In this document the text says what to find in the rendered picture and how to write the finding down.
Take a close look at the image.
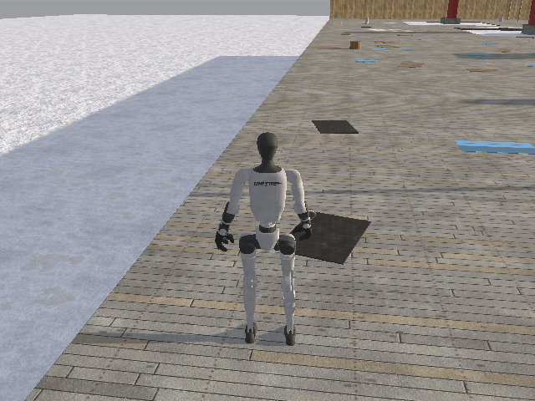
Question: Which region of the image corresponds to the left robot hand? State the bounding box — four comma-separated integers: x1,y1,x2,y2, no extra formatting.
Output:
215,231,234,251

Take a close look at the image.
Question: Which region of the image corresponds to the humanoid robot head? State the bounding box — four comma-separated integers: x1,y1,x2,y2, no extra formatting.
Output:
253,132,282,173

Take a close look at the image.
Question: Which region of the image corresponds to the left robot upper arm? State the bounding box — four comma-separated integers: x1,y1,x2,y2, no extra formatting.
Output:
227,169,250,215

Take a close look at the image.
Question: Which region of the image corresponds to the robot left forearm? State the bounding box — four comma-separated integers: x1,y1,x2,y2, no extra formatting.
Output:
217,201,235,236

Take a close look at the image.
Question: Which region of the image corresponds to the right robot hand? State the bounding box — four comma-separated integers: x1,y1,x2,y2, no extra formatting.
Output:
293,225,312,241

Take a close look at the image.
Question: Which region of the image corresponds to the right robot upper arm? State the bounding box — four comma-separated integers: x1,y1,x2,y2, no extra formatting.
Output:
285,169,307,214

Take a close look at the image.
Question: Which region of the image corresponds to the robot right thigh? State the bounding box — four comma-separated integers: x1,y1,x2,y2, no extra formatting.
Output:
278,233,296,293

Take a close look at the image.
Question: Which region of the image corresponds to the robot right forearm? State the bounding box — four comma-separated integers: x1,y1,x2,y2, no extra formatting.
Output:
298,201,311,229

